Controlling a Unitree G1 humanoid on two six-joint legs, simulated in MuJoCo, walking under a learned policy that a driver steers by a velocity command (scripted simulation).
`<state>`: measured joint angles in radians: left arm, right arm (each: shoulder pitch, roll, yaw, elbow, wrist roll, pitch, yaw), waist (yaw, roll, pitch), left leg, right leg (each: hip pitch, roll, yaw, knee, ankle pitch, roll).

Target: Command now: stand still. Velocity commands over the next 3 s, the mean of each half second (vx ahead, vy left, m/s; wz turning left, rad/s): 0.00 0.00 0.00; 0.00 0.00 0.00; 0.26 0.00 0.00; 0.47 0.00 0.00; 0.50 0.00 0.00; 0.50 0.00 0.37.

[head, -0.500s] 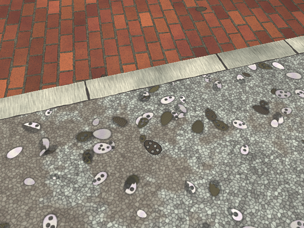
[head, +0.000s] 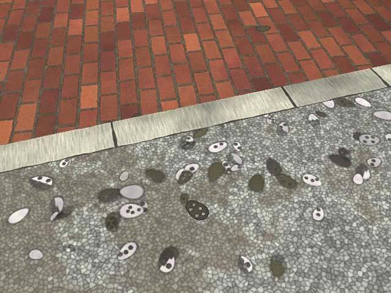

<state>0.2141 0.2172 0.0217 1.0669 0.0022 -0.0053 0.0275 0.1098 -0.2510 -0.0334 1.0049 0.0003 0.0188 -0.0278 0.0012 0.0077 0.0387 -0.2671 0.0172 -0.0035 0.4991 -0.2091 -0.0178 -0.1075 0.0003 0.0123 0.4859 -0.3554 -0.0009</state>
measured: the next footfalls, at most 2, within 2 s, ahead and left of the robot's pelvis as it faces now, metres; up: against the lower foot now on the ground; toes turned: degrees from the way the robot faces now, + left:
right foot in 1.78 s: +0.47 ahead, -0.11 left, +0.00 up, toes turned -2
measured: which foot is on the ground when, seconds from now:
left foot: down 0.00-1.00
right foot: down 0.00-1.00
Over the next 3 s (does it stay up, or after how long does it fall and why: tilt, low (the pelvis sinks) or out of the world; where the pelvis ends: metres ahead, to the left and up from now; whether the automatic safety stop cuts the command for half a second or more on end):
stays up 0.97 0.01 0.00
